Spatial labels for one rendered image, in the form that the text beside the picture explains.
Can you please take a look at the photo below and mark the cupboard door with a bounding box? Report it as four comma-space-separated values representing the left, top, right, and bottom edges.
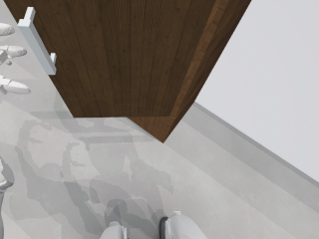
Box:
3, 0, 216, 119

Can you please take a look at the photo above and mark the robot right thigh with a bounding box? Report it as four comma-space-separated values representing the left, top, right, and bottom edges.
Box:
164, 215, 207, 239

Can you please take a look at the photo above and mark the robot left thigh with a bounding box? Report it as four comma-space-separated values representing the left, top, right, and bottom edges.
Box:
100, 225, 129, 239

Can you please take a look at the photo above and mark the handle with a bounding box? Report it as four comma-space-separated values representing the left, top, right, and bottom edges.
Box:
17, 7, 57, 75

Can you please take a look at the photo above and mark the robot left upper arm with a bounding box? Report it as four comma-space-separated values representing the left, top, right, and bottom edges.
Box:
0, 155, 15, 239

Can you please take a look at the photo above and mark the robot thigh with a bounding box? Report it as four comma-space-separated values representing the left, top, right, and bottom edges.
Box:
100, 225, 129, 239
164, 215, 207, 239

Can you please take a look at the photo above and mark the robot left hand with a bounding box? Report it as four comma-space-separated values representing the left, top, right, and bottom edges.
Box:
0, 23, 31, 96

